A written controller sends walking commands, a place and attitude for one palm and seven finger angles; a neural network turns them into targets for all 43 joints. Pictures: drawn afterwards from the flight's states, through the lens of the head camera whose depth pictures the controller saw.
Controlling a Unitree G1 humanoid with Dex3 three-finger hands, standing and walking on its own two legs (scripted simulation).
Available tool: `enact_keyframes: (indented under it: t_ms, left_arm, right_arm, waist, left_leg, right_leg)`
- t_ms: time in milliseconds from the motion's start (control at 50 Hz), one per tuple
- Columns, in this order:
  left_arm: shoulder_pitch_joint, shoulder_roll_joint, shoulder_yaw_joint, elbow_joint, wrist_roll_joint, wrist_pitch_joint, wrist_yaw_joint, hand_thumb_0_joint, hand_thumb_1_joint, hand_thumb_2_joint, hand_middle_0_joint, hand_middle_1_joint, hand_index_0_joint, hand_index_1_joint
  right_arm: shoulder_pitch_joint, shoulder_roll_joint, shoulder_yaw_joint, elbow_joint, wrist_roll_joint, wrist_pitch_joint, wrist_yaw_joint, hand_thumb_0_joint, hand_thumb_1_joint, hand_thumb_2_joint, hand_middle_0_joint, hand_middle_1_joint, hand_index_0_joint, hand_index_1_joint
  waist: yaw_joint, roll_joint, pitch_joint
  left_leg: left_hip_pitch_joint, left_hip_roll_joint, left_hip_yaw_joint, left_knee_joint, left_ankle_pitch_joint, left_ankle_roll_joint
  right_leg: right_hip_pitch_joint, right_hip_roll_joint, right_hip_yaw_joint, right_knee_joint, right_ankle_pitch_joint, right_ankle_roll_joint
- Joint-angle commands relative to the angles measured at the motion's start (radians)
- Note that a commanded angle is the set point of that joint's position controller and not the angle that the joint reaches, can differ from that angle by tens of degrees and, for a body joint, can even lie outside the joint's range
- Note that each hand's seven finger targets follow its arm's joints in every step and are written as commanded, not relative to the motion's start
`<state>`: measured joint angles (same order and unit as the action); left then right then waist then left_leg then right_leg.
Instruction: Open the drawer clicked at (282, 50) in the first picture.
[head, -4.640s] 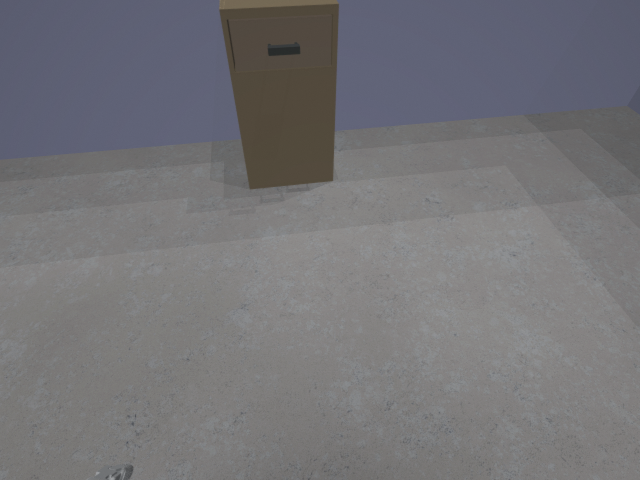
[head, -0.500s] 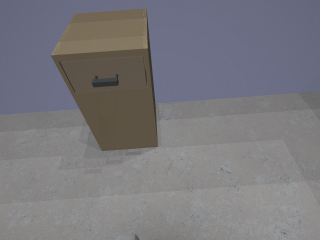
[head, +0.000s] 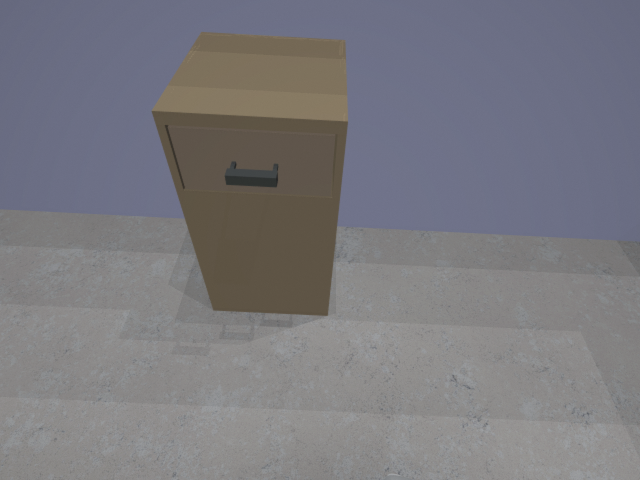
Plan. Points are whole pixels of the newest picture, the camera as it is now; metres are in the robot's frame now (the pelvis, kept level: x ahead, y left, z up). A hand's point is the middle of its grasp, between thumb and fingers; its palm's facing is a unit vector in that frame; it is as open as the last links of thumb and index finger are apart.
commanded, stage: take the last steps up to it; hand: left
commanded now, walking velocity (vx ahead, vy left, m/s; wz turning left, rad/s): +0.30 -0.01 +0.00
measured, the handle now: (253, 172) +0.77 +0.20 -0.10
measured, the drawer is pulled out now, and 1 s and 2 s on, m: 0.00 0.00 0.00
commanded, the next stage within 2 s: come to a stop and stand still in 0.56 s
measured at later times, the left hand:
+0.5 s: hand out of the picture +0.12 +0.12 -0.17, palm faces +0.08 -0.98 -0.17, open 7.3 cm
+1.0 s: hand (213, 395) +0.28 +0.19 -0.18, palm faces +0.04 -0.98 -0.21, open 7.4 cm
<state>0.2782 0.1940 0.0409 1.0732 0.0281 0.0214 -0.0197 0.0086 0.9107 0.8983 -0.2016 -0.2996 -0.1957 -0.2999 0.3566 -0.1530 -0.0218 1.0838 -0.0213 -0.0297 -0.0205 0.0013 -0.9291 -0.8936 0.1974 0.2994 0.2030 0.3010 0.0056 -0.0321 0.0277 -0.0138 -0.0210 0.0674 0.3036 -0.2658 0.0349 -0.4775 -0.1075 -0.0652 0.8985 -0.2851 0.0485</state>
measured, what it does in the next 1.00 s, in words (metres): walks ahead: right foot, then left foot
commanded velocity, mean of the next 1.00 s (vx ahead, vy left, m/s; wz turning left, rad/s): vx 0.07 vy -0.02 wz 0.03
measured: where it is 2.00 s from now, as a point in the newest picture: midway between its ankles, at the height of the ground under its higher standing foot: outside the picture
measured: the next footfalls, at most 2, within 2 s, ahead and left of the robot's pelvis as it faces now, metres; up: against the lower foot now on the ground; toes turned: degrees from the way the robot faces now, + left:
right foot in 0.14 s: +0.15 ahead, -0.14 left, +0.00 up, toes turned -8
left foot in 0.64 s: +0.28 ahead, +0.10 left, +0.00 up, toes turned +9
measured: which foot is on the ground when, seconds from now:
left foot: down 0.00-0.16, up 0.18-0.62, down 0.64-1.00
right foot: up 0.00-0.12, down 0.14-0.64, up 0.66-1.00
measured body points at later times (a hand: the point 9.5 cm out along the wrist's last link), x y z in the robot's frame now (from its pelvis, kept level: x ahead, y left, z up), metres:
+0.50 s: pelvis +0.14 -0.04 +0.00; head +0.15 -0.05 +0.45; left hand +0.12 +0.18 -0.16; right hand +0.19 -0.27 -0.16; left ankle +0.21 +0.10 -0.70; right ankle +0.11 -0.13 -0.74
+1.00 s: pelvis +0.23 +0.00 +0.00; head +0.27 +0.02 +0.45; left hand +0.28 +0.24 -0.16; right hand +0.28 -0.24 -0.15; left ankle +0.25 +0.09 -0.74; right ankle +0.22 -0.14 -0.68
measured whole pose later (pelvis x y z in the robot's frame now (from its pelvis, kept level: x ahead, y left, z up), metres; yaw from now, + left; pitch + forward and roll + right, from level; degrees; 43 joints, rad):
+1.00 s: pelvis +0.23 +0.00 +0.00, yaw +0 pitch +0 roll -1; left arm 0.19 0.21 0.06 1.03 0.02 0.06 0.02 0.00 0.91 0.90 -0.20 -0.30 -0.20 -0.30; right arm 0.17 -0.15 -0.03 1.06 -0.02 0.02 -0.05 -0.01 -0.94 -0.89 0.20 0.30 0.20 0.30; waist 0.00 -0.04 0.08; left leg -0.21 0.04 0.15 0.43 -0.22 0.04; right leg -0.43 -0.04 -0.01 0.97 -0.41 0.04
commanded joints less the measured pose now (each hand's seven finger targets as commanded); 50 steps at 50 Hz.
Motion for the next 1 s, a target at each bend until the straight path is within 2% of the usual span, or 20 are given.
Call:
enact_keyframes:
  t_ms: [0,60,100,120,140,160,180,220,260,300,520,580,600,620,640,660,700,740,840,980]
  left_arm:
    - [-0.148,0.033,0.007,-0.109,-0.008,-0.037,0.001,0.0,0.9,0.9,-0.2,-0.3,-0.2,-0.3]
    - [-0.116,0.027,0.015,-0.095,-0.007,-0.049,0.0,0.0,0.9,0.9,-0.2,-0.3,-0.2,-0.3]
    - [0.058,0.071,0.031,-0.037,-0.002,-0.063,0.004,0.0,0.9,0.9,-0.2,-0.3,-0.2,-0.3]
    - [0.198,0.146,0.047,0.003,0.005,-0.078,0.013,0.0,0.9,0.9,-0.2,-0.3,-0.2,-0.3]
    - [0.288,0.23,0.063,0.017,-0.005,-0.08,0.024,0.0,0.9,0.9,-0.2,-0.3,-0.2,-0.3]
    - [0.254,0.221,0.059,0.012,-0.019,-0.077,0.029,0.0,0.9,0.9,-0.2,-0.3,-0.2,-0.3]
    - [0.155,0.181,0.051,-0.012,-0.016,-0.073,0.032,0.0,0.9,0.9,-0.2,-0.3,-0.2,-0.3]
    - [0.048,0.09,0.026,-0.043,-0.012,-0.081,0.04,0.0,0.9,0.9,-0.2,-0.3,-0.2,-0.3]
    - [0.032,0.054,0.014,-0.039,-0.008,-0.091,0.043,0.0,0.9,0.9,-0.2,-0.3,-0.2,-0.3]
    - [0.048,0.044,0.014,-0.031,-0.006,-0.096,0.042,0.0,0.9,0.9,-0.2,-0.3,-0.2,-0.3]
    - [0.142,0.096,0.018,0.027,-0.001,-0.091,0.04,0.0,0.9,0.9,-0.2,-0.3,-0.2,-0.3]
    - [0.115,0.083,0.02,0.026,-0.006,-0.075,0.041,0.0,0.9,0.9,-0.2,-0.3,-0.2,-0.3]
    - [0.134,0.048,0.013,0.022,-0.009,-0.071,0.038,0.0,0.9,0.9,-0.2,-0.3,-0.2,-0.3]
    - [0.162,-0.001,0.005,0.006,-0.017,-0.071,0.032,0.0,0.9,0.9,-0.2,-0.3,-0.2,-0.3]
    - [0.129,0.007,-0.001,-0.016,-0.008,-0.064,0.039,0.0,0.9,0.9,-0.2,-0.3,-0.2,-0.3]
    - [0.092,0.007,-0.001,-0.01,-0.009,-0.057,0.042,0.0,0.9,0.9,-0.2,-0.3,-0.2,-0.3]
    - [0.097,-0.019,-0.006,0.025,-0.014,-0.047,0.042,0.0,0.9,0.9,-0.2,-0.3,-0.2,-0.3]
    - [0.142,-0.026,-0.015,0.053,-0.022,-0.026,0.047,0.0,0.9,0.9,-0.2,-0.3,-0.2,-0.3]
    - [0.09,0.035,0.015,-0.003,-0.006,0.028,0.051,0.0,0.9,0.9,-0.2,-0.3,-0.2,-0.3]
    - [-0.027,0.038,0.024,-0.1,-0.009,0.039,0.047,0.0,0.9,0.9,-0.2,-0.3,-0.2,-0.3]
  right_arm:
    - [0.085,-0.151,-0.038,-0.005,-0.005,-0.024,-0.011,0.0,-0.9,-0.9,0.2,0.3,0.2,0.3]
    - [0.077,-0.151,-0.041,0.011,-0.01,-0.021,-0.01,0.0,-0.9,-0.9,0.2,0.3,0.2,0.3]
    - [0.063,-0.132,-0.035,0.016,0.0,-0.022,-0.008,0.0,-0.9,-0.9,0.2,0.3,0.2,0.3]
    - [0.072,-0.091,-0.028,0.003,0.011,-0.031,0.001,0.0,-0.9,-0.9,0.2,0.3,0.2,0.3]
    - [0.073,-0.062,-0.021,-0.035,0.014,-0.03,0.008,0.0,-0.9,-0.9,0.2,0.3,0.2,0.3]
    - [0.025,-0.102,-0.033,-0.034,0.011,-0.019,0.009,0.0,-0.9,-0.9,0.2,0.3,0.2,0.3]
    - [-0.019,-0.087,-0.041,-0.04,0.008,-0.015,0.013,0.0,-0.9,-0.9,0.2,0.3,0.2,0.3]
    - [-0.012,-0.059,-0.04,-0.025,-0.003,-0.002,0.021,0.0,-0.9,-0.9,0.2,0.3,0.2,0.3]
    - [0.045,-0.026,-0.036,-0.002,-0.006,0.012,0.025,0.0,-0.9,-0.9,0.2,0.3,0.2,0.3]
    - [0.047,-0.017,-0.035,-0.001,-0.008,0.021,0.027,0.0,-0.9,-0.9,0.2,0.3,0.2,0.3]
    - [-0.203,-0.039,-0.027,-0.098,0.002,0.002,0.045,0.0,-0.9,-0.9,0.2,0.3,0.2,0.3]
    - [-0.07,-0.071,-0.027,-0.062,-0.001,-0.013,0.032,0.0,-0.9,-0.9,0.2,0.3,0.2,0.3]
    - [0.031,-0.137,-0.039,-0.036,-0.008,-0.024,0.021,0.0,-0.9,-0.9,0.2,0.3,0.2,0.3]
    - [0.111,-0.233,-0.057,-0.023,-0.014,-0.023,0.01,0.0,-0.9,-0.9,0.2,0.3,0.2,0.3]
    - [0.125,-0.241,-0.057,-0.02,-0.003,-0.008,-0.001,0.0,-0.9,-0.9,0.2,0.3,0.2,0.3]
    - [0.054,-0.198,-0.046,-0.038,0.0,-0.007,-0.01,0.0,-0.9,-0.9,0.2,0.3,0.2,0.3]
    - [-0.096,-0.107,-0.01,-0.066,0.002,-0.012,-0.019,0.0,-0.9,-0.9,0.2,0.3,0.2,0.3]
    - [-0.141,-0.1,-0.001,-0.059,0.009,-0.016,-0.029,0.0,-0.9,-0.9,0.2,0.3,0.2,0.3]
    - [-0.103,-0.16,-0.037,-0.049,0.01,0.019,-0.044,0.0,-0.9,-0.9,0.2,0.3,0.2,0.3]
    - [-0.129,-0.175,-0.059,-0.075,-0.004,0.037,-0.031,0.0,-0.9,-0.9,0.2,0.3,0.2,0.3]
  waist:
    - [-0.045,0.169,0.116]
    - [-0.02,0.15,0.113]
    - [0.061,0.067,0.038]
    - [0.113,-0.107,-0.057]
    - [0.12,-0.283,-0.116]
    - [0.119,-0.21,-0.089]
    - [0.088,-0.146,0.012]
    - [0.025,-0.032,0.07]
    - [-0.014,-0.051,0.06]
    - [-0.021,-0.082,0.054]
    - [0.031,-0.082,0.08]
    - [-0.038,-0.029,0.035]
    - [-0.07,0.117,-0.04]
    - [-0.079,0.33,-0.101]
    - [-0.084,0.345,-0.102]
    - [-0.072,0.257,-0.047]
    - [-0.004,0.127,0.017]
    - [0.026,0.103,-0.023]
    - [-0.001,0.098,-0.035]
    - [-0.012,0.204,-0.039]
  left_leg:
    - [-0.023,0.299,-0.18,-0.106,0.204,0.154]
    - [-0.108,0.284,-0.161,-0.036,0.186,0.124]
    - [-0.224,0.207,-0.085,0.187,0.174,0.07]
    - [-0.391,0.118,0.009,0.452,0.061,0.023]
    - [-0.566,0.027,0.035,0.742,-0.304,-0.003]
    - [-0.564,0.072,-0.065,0.868,-0.288,0.01]
    - [-0.605,0.108,-0.078,0.929,-0.2,0.01]
    - [-0.561,0.151,-0.081,0.892,-0.057,-0.008]
    - [-0.506,0.157,-0.054,0.816,-0.01,-0.033]
    - [-0.496,0.153,-0.026,0.742,0.011,-0.052]
    - [-0.415,0.107,0.034,0.358,0.016,-0.04]
    - [-0.14,0.072,0.055,0.17,0.09,-0.022]
    - [0.032,0.163,-0.053,0.116,0.178,0.013]
    - [0.155,0.375,-0.313,0.049,0.288,0.11]
    - [0.106,0.428,-0.381,-0.024,0.213,0.155]
    - [-0.003,0.418,-0.347,-0.044,0.257,0.156]
    - [-0.163,0.352,-0.195,-0.046,0.476,0.128]
    - [-0.164,0.325,-0.107,-0.025,0.697,0.116]
    - [-0.109,0.378,-0.116,0.014,0.793,0.144]
    - [-0.12,0.341,-0.091,0.041,0.619,0.14]
  right_leg:
    - [-0.07,-0.001,-0.021,-0.164,-0.031,-0.017]
    - [0.1,0.042,-0.055,-0.284,0.007,-0.038]
    - [0.395,0.05,-0.039,-0.422,0.074,-0.06]
    - [0.612,-0.135,0.182,-0.486,0.011,-0.129]
    - [0.696,-0.352,0.505,-0.633,0.032,-0.217]
    - [0.556,-0.353,0.535,-0.701,-0.148,-0.235]
    - [0.432,-0.336,0.494,-0.741,-0.281,-0.237]
    - [0.282,-0.259,0.3,-0.747,-0.147,-0.195]
    - [0.244,-0.207,0.153,-0.743,0.029,-0.172]
    - [0.244,-0.179,0.091,-0.737,0.131,-0.172]
    - [0.345,-0.192,0.07,-0.668,0.289,-0.191]
    - [0.256,-0.123,0.013,-0.504,0.236,-0.15]
    - [0.175,-0.049,-0.036,-0.297,0.166,-0.113]
    - [0.007,0.064,-0.128,-0.056,-0.192,-0.067]
    - [-0.048,0.073,-0.04,0.127,-0.353,-0.071]
    - [-0.054,0.036,0.016,0.187,-0.298,-0.075]
    - [0.055,-0.011,0.062,0.104,-0.175,-0.046]
    - [0.149,-0.008,0.063,-0.007,-0.128,-0.02]
    - [0.072,0.028,0.062,0.076,-0.128,-0.007]
    - [0.073,0.044,0.058,-0.003,-0.145,-0.015]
